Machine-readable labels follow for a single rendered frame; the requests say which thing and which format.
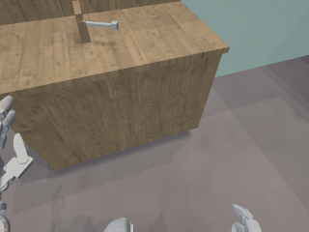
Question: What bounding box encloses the counter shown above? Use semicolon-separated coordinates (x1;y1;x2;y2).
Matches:
0;0;230;170

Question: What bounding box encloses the left robot thigh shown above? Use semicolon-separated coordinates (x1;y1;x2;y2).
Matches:
103;218;134;232

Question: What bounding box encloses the left robot forearm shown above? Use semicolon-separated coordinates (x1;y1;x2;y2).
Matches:
0;201;11;232

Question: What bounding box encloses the left robot hand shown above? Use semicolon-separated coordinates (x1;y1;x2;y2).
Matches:
0;95;33;200

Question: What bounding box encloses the right robot hand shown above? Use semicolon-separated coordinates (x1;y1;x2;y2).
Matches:
231;204;263;232

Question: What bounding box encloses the tap lever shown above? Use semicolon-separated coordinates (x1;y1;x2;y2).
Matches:
85;20;119;31

